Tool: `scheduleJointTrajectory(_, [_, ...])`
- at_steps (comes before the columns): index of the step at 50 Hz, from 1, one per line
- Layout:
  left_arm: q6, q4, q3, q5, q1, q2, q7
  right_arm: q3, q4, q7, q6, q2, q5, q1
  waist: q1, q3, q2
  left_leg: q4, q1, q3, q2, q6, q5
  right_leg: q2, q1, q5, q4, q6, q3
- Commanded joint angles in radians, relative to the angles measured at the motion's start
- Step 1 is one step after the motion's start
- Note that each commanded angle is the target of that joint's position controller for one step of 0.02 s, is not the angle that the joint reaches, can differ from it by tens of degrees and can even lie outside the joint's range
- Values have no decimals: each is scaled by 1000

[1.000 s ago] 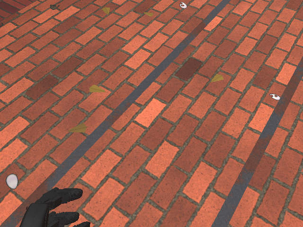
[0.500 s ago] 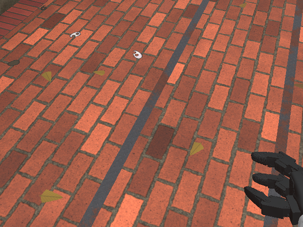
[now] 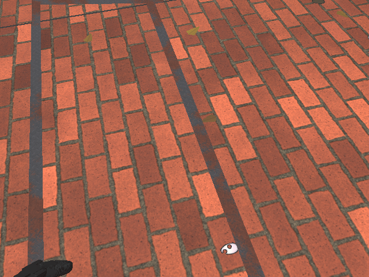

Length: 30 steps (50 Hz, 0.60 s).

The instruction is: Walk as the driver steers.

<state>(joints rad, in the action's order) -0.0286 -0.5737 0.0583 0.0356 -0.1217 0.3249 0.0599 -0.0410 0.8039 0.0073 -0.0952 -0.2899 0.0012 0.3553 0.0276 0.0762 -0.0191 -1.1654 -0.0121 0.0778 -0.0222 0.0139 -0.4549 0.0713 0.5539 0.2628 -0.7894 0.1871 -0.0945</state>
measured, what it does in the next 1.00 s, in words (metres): walks ahead, turning right: left foot, then right foot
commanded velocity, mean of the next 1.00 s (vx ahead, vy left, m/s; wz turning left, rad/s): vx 0.37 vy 0.00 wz -0.48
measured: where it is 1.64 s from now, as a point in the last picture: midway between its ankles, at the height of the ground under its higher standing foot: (189, 266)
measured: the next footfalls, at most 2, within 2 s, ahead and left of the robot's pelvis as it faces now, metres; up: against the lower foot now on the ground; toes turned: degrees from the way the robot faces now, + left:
left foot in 0.36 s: +0.59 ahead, +0.10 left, +0.00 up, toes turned -27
right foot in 0.72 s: +0.46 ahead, -0.10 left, +0.00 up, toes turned -24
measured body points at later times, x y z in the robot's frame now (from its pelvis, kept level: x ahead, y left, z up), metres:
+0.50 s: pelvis +0.38 +0.06 +0.03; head +0.43 +0.03 +0.47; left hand +0.60 +0.29 -0.08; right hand +0.47 -0.24 -0.07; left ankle +0.55 +0.12 -0.69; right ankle +0.24 -0.02 -0.58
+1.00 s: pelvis +0.46 +0.02 +0.04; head +0.46 +0.01 +0.49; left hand +0.71 +0.17 -0.06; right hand +0.45 -0.26 -0.08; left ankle +0.55 +0.12 -0.69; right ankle +0.42 -0.08 -0.69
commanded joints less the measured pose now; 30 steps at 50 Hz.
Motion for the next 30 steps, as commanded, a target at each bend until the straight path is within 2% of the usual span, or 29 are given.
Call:
scheduleJointTrajectory(1, [-32, -5, 69, -33, -329, 187, -19, -11, -249, -14, -107, -168, 50, -197, -148, -241, -47, -343, -896, -231, 26, -65, 44, -327, -892, 402, 570, 237, 958])
scheduleJointTrajectory(2, [-49, -6, 62, -33, -261, 167, -14, -8, -237, -6, -105, -147, 36, -205, -77, -134, 109, -235, -825, -234, -12, -57, 101, -299, -688, 309, 578, 201, 886])
scheduleJointTrajectory(3, [-59, -1, 52, -36, -201, 146, -13, -9, -213, 0, -89, -132, 13, -170, -20, -81, 133, -166, -733, -242, -40, -36, 125, -246, -535, 199, 565, 181, 782])
scheduleJointTrajectory(4, [-61, 6, 47, -43, -159, 131, -22, -15, -200, -3, -69, -138, 4, -129, 22, -53, 87, -109, -668, -251, -57, -10, 140, -202, -420, 139, 572, 181, 706])
scheduleJointTrajectory(5, [-59, 1, 40, -34, -140, 106, -28, -19, -196, -2, -51, -143, -2, -127, 35, -22, 68, -44, -633, -240, -71, 13, 141, -167, -338, 87, 583, 173, 637])
scheduleJointTrajectory(6, [-57, -10, 33, -23, -144, 88, -37, -18, -202, -1, -40, -135, -9, -150, 36, 3, 58, 36, -605, -221, -80, 32, 148, -142, -267, 37, 587, 161, 571])
scheduleJointTrajectory(7, [-56, -17, 32, -17, -153, 85, -49, -11, -226, 1, -37, -116, -22, -213, 16, 27, 58, 130, -574, -189, -71, 48, 207, -110, -194, -21, 597, 151, 511])
scheduleJointTrajectory(8, [-54, -24, 36, -14, -153, 99, -63, -3, -259, 0, -38, -90, -32, -297, -6, 64, 45, 243, -542, -149, -44, 64, 308, -76, -123, -165, 583, 134, 460])
scheduleJointTrajectory(10, [-29, -48, 52, -11, -167, 129, -81, 14, -292, -11, -44, -27, -44, -399, -57, 52, 22, 499, -379, -89, 30, 65, 538, 3, -19, -272, 503, 51, 363])
scheduleJointTrajectory(11, [-17, -68, 61, -9, -221, 141, -85, 9, -304, -18, -47, -26, -35, -422, -92, 6, 12, 559, -295, -77, 74, 67, 648, 1, -18, -238, 485, 19, 388])
scheduleJointTrajectory(12, [-6, -85, 64, -4, -251, 141, -89, -4, -310, -22, -46, -47, -18, -422, -101, -26, -17, 609, -256, -103, 94, 70, 688, 0, -58, -190, 449, -6, 426])
scheduleJointTrajectory(14, [6, -102, 63, 6, -267, 117, -101, -27, -314, -23, -40, -94, 6, -417, -92, -52, -74, 682, -272, -158, 88, 65, 665, -15, -198, -162, 354, -40, 483])
scheduleJointTrajectory(15, [8, -107, 62, 8, -270, 103, -106, -34, -309, -21, -41, -108, 6, -404, -85, -66, -89, 704, -280, -169, 77, 54, 656, -33, -274, -185, 289, -56, 500])
scheduleJointTrajectory(16, [12, -107, 64, 4, -260, 98, -110, -46, -290, -17, -43, -125, 0, -341, -47, -112, -95, 717, -228, -162, 73, 38, 664, -36, -335, -272, 188, -85, 491])
scheduleJointTrajectory(17, [12, -95, 59, -4, -236, 81, -110, -57, -258, -15, -45, -140, -13, -209, 24, -191, -100, 717, -107, -147, 44, 17, 733, -14, -362, -367, 23, -132, 447])
scheduleJointTrajectory(18, [14, -65, 31, -25, -243, 3, -105, -57, -234, -15, -44, -174, -25, -50, 70, -353, -4, 593, 161, -275, -136, -29, 1011, 15, -256, -57, -276, -180, 389])
scheduleJointTrajectory(19, [13, -84, 5, -20, -531, -91, -89, -47, -241, -27, -37, -206, -63, -54, -75, -523, 386, 589, 412, -705, -414, -218, 1348, 143, -20, 571, -683, -232, 374])
scheduleJointTrajectory(20, [20, -110, 9, 0, -611, 49, -75, -60, -235, -43, -21, -221, -25, -58, -64, -629, 370, 630, 444, -939, -507, -346, 886, 51, 74, 456, -851, -251, 389])
scheduleJointTrajectory(21, [34, -96, 20, 15, -438, 94, -74, -53, -258, -34, -5, -169, -24, -139, -21, -531, 253, 741, 330, -863, -422, -329, 488, -7, 136, 329, -848, -262, 323])
scheduleJointTrajectory(22, [50, -65, 26, 3, -265, 127, -86, -24, -269, -23, 14, -96, -32, -220, -3, -377, 116, 795, 131, -696, -322, -266, 374, -39, 121, 234, -757, -265, 253])
scheduleJointTrajectory(23, [64, -45, 28, -12, -195, 129, -94, -5, -262, -20, 23, -72, -31, -266, -22, -254, 69, 811, -49, -581, -262, -235, 430, -55, 77, 210, -690, -261, 236])
scheduleJointTrajectory(24, [70, -39, 23, -21, -181, 106, -95, -1, -241, -21, 23, -71, -34, -275, -45, -190, 66, 824, -168, -489, -211, -211, 511, -73, 10, 213, -589, -250, 235])
scheduleJointTrajectory(25, [67, -38, 13, -25, -189, 65, -94, -1, -216, -24, 20, -65, -35, -276, -63, -162, 92, 829, -223, -402, -167, -192, 603, -86, -42, 228, -452, -240, 226])
scheduleJointTrajectory(26, [58, -43, -2, -30, -194, 25, -95, -1, -193, -28, 14, -61, -33, -271, -69, -165, 112, 828, -242, -332, -143, -192, 766, -85, -92, 246, -319, -238, 200])
scheduleJointTrajectory(27, [46, -46, -11, -38, -186, 2, -97, -5, -173, -29, 12, -70, -31, -264, -66, -188, 122, 820, -233, -296, -145, -211, 931, -79, -133, 247, -214, -242, 180])
scheduleJointTrajectory(28, [39, -52, -17, -44, -180, -6, -97, -11, -156, -28, 15, -86, -26, -254, -63, -227, 126, 810, -211, -287, -163, -232, 1026, -80, -175, 196, -136, -245, 172])
scheduleJointTrajectory(30, [42, -65, -17, -40, -172, 12, -91, -21, -137, -23, 28, -115, -11, -246, -57, -275, 134, 810, -193, -285, -195, -254, 992, -82, -243, 78, -33, -241, 166])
